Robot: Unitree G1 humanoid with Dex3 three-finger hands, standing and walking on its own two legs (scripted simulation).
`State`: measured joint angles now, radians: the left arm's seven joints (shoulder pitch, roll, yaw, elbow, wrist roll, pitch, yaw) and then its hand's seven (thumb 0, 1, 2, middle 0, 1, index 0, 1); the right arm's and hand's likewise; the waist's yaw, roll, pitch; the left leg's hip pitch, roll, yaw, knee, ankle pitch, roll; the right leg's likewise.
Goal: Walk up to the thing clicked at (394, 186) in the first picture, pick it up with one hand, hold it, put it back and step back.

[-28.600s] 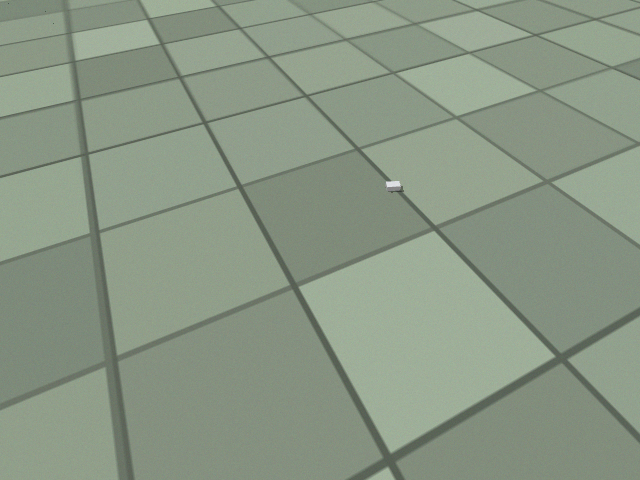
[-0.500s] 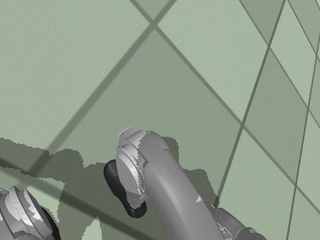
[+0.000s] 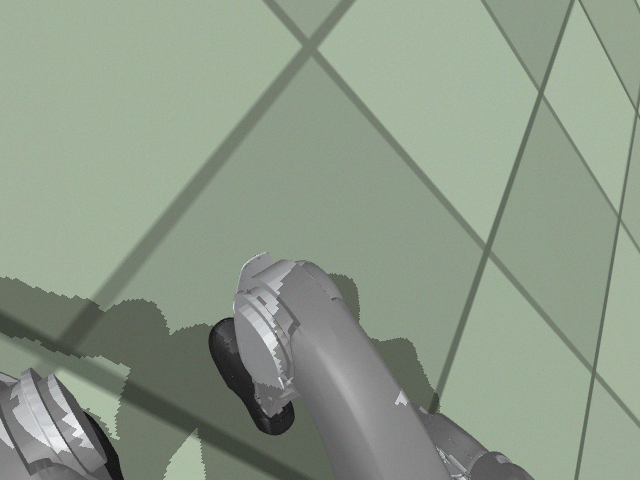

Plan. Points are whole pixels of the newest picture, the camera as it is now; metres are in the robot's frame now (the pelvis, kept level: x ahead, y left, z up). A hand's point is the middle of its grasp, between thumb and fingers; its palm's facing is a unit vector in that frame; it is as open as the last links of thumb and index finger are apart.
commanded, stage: close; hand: left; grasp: from above
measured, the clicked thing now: out of the picture +0.49 +0.37 -0.30
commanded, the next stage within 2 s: settle in 0.40 s
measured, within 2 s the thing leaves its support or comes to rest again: leaves its support in 0.74 s, rests again in 1.88 s
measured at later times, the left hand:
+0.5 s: hand out of the picture +0.47 +0.36 -0.25, palm faces -0.43 -0.13 -0.89, open 6.9 cm
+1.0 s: hand out of the picture +0.48 +0.38 -0.20, palm faces -0.40 -0.11 -0.91, open 6.8 cm
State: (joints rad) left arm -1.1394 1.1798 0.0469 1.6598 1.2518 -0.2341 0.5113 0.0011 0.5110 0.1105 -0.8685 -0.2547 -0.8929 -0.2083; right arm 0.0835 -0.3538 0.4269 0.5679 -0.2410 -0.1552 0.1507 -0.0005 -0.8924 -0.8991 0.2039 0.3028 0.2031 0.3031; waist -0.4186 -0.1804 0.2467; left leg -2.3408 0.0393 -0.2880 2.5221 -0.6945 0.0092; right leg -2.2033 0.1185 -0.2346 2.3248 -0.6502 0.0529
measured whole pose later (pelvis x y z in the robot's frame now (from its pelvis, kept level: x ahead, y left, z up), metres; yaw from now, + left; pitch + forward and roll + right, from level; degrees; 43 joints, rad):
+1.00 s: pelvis +0.00 +0.00 +0.01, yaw +1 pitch +29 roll -16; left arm -1.07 1.08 0.08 1.43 1.23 -0.17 0.35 0.00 0.48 0.00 -1.07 -0.01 -1.08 0.00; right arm 0.15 -0.36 0.32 0.56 -0.20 -0.11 0.17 0.00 -0.91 -0.90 0.21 0.30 0.20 0.30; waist -0.36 -0.11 0.15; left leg -2.35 0.03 -0.27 2.49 -0.69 0.01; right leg -2.21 0.10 -0.22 2.31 -0.67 0.04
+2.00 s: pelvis -0.01 +0.00 +0.07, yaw +9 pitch +35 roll -10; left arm -0.88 0.82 0.03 1.00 1.09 -0.17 0.00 0.00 0.77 0.00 -1.09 -0.16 -1.15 -0.10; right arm 0.20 -0.31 0.11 0.57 -0.07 0.11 0.06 0.00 -0.92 -0.91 0.21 0.30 0.20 0.30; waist -0.21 0.03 -0.06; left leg -2.24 0.00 -0.13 2.23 -0.61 0.02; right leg -2.12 0.04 -0.11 2.14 -0.65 0.03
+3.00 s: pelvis +0.01 +0.00 +0.21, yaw +13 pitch +33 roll -7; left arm -0.89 0.77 0.00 1.13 1.13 -0.23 0.05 0.00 -0.01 0.56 -0.55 -0.50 -0.54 -0.52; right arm 0.23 -0.25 0.06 0.67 -0.02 0.06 0.01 0.00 -0.91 -0.90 0.21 0.30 0.21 0.30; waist -0.19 0.04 -0.16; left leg -1.78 0.02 -0.07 1.77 -0.58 0.03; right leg -1.69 0.04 -0.05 1.70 -0.60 0.03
